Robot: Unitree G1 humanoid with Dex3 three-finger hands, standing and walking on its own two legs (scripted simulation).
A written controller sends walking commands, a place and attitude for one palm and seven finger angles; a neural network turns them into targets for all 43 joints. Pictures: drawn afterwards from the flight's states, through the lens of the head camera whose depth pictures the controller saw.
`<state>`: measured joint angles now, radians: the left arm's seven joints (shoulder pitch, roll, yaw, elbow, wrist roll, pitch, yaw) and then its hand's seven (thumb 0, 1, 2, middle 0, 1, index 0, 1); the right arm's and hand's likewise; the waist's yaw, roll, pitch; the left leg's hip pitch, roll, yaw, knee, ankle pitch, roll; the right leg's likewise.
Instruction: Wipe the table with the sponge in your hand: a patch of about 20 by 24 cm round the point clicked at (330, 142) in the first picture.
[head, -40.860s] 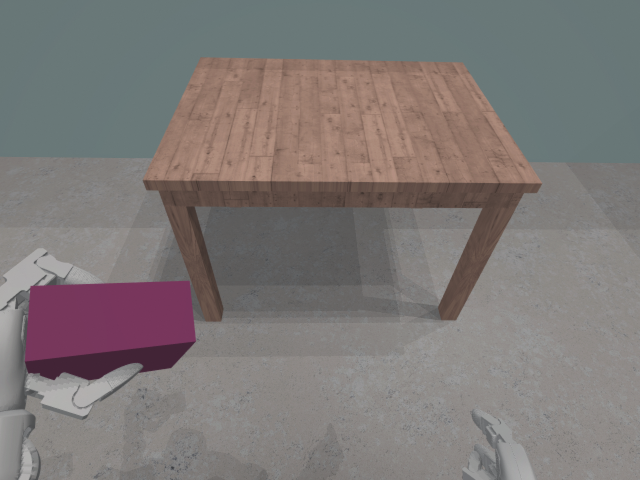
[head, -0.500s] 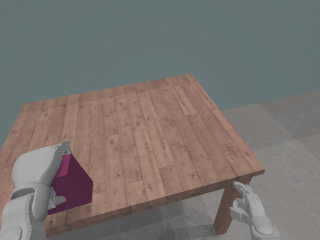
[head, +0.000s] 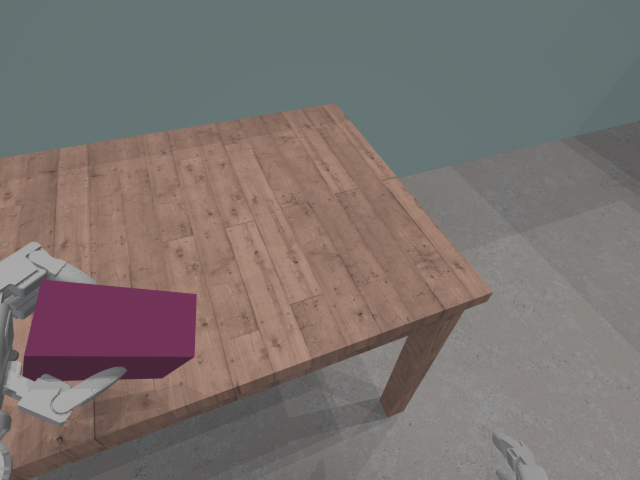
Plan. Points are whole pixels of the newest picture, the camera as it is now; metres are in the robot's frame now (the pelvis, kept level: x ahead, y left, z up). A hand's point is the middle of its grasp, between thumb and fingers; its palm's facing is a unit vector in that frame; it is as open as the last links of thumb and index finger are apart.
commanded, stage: step back with the hand held close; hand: left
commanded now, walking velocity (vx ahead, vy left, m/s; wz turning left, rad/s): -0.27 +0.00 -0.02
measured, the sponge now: (135, 337) +0.22 +0.20 +0.13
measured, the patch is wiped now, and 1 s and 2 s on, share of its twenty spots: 1.00 1.00 1.00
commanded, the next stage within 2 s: stop stepping back and stand still in 1.16 s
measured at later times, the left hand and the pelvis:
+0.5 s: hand (59, 359) +0.18 +0.24 +0.17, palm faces +0.39 -0.82 -0.41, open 10.3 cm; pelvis -0.03 -0.01 -0.01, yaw +0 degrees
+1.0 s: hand (27, 449) +0.11 +0.22 +0.18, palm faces +0.34 -0.85 -0.40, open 10.3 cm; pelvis -0.11 -0.01 -0.01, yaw -1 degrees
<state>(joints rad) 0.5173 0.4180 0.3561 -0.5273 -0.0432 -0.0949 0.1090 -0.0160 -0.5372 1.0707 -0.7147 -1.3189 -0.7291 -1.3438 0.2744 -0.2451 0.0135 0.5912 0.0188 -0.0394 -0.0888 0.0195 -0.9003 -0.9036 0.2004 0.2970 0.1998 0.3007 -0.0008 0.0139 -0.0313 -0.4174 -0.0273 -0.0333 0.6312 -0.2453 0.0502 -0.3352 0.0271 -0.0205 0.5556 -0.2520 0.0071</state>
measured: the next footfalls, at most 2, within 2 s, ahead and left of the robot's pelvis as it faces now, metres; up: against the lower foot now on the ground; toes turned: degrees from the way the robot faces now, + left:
right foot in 0.98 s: -0.10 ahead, -0.15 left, +0.00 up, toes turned +2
left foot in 1.22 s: -0.13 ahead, +0.10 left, +0.00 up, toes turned +2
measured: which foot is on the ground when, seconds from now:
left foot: down 0.00-1.00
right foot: down 0.00-0.68, up 0.70-0.96, down 0.98-1.00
